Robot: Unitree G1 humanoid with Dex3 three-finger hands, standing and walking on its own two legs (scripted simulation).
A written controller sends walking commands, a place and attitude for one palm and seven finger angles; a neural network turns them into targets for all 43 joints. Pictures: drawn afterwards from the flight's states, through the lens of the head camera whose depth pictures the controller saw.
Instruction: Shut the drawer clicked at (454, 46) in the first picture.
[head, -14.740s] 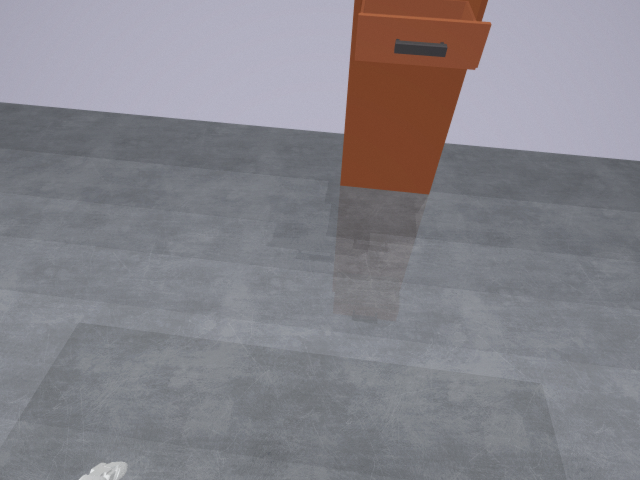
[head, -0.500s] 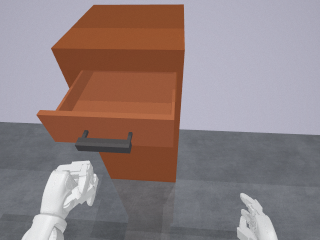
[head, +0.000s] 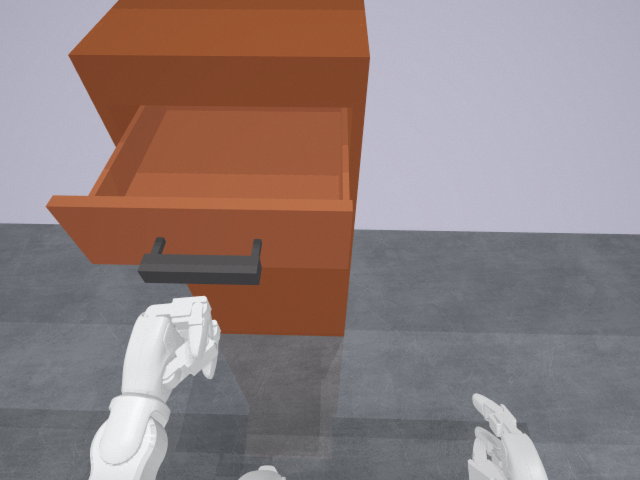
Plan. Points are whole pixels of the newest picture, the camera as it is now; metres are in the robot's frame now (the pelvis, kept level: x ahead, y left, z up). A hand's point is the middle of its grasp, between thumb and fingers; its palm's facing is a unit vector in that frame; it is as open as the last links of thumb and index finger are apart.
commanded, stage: bring the fist close to the handle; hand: left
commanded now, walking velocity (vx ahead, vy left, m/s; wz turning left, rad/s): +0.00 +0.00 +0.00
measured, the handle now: (205, 256) +0.39 +0.17 +0.06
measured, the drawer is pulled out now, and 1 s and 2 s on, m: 0.22 0.22 0.10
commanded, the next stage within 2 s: push the drawer shut in 0.50 s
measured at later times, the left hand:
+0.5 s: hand (226, 338) +0.27 +0.12 +0.05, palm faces -0.01 -1.00 -0.04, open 3.3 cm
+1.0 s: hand (229, 311) +0.31 +0.13 +0.06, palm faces -0.01 -1.00 -0.05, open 3.1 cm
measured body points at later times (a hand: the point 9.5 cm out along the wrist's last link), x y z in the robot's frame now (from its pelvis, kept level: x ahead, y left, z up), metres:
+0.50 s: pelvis +0.00 -0.01 -0.01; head +0.04 -0.02 +0.44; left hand +0.27 +0.18 +0.06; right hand +0.15 -0.25 -0.10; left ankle +0.03 +0.11 -0.69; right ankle -0.02 -0.11 -0.69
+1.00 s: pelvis +0.00 -0.02 +0.00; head +0.04 -0.03 +0.44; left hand +0.30 +0.18 +0.06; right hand +0.14 -0.26 -0.11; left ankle +0.03 +0.11 -0.69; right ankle -0.02 -0.11 -0.69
